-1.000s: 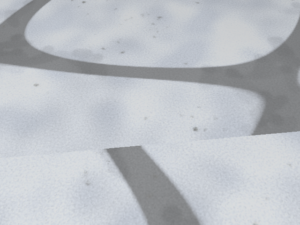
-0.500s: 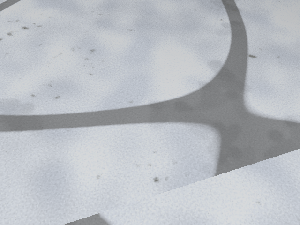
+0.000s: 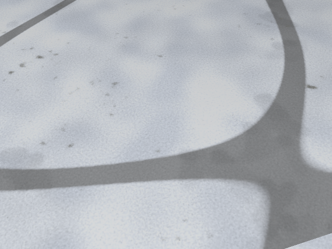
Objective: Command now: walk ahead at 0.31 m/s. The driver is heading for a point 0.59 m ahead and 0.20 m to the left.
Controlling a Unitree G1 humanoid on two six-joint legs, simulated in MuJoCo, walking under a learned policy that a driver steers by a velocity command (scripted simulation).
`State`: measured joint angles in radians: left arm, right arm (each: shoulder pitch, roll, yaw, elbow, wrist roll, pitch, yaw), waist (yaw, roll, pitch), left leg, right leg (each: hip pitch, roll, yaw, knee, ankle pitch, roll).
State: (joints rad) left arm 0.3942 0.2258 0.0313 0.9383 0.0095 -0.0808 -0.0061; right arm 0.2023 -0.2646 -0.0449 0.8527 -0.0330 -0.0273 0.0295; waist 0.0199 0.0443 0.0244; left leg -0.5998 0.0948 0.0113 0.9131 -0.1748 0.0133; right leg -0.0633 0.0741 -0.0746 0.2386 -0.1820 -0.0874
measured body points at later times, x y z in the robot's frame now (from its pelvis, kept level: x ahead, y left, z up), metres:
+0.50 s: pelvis +0.11 +0.03 -0.01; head +0.14 +0.04 +0.44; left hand +0.18 +0.29 -0.15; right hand +0.18 -0.24 -0.15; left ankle +0.20 +0.10 -0.75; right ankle +0.13 -0.11 -0.71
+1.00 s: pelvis +0.09 +0.00 -0.01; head +0.12 +0.01 +0.44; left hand +0.07 +0.29 -0.13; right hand +0.30 -0.20 -0.14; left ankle +0.03 +0.11 -0.71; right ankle +0.12 -0.09 -0.75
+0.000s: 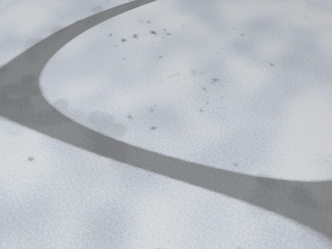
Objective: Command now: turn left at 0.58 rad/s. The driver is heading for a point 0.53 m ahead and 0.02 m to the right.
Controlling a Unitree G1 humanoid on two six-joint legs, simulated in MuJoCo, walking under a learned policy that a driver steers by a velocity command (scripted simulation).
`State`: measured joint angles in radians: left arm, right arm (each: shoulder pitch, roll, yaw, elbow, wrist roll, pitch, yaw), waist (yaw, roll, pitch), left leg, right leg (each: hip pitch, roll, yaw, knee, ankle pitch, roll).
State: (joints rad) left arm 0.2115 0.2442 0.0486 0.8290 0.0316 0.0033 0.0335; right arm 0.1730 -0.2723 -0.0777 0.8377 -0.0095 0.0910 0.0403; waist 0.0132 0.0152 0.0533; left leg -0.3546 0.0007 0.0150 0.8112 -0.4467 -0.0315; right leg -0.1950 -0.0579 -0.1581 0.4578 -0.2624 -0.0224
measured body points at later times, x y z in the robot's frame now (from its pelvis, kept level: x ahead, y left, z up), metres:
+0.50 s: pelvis -0.01 +0.04 +0.00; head +0.01 +0.04 +0.45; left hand +0.02 +0.31 -0.14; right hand +0.13 -0.20 -0.13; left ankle -0.02 +0.11 -0.74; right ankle +0.01 -0.09 -0.73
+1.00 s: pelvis +0.00 +0.01 +0.01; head +0.00 +0.00 +0.46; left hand +0.00 +0.25 -0.15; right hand +0.04 -0.24 -0.15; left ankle -0.02 +0.11 -0.74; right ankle +0.01 -0.09 -0.74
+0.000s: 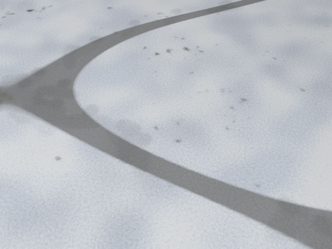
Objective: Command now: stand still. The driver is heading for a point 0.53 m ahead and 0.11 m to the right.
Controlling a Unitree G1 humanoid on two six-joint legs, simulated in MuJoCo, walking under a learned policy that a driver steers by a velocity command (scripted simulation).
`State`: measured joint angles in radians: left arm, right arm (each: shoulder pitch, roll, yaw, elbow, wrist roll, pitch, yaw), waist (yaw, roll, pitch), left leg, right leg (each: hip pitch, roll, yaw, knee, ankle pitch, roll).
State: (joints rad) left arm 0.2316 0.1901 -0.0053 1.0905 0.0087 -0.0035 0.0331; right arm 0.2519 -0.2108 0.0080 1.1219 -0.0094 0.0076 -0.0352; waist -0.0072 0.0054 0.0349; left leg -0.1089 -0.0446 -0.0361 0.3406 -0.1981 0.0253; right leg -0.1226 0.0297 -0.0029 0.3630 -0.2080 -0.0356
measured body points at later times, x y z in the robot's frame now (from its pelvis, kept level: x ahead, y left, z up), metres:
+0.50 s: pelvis +0.09 +0.04 -0.01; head +0.09 +0.06 +0.44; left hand +0.08 +0.29 -0.17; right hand +0.07 -0.20 -0.15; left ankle +0.06 +0.12 -0.75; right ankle +0.02 -0.08 -0.69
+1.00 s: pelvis +0.35 +0.01 -0.02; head +0.39 +0.01 +0.43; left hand +0.47 +0.25 -0.16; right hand +0.34 -0.24 -0.16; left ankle +0.27 +0.15 -0.64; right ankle +0.40 -0.02 -0.75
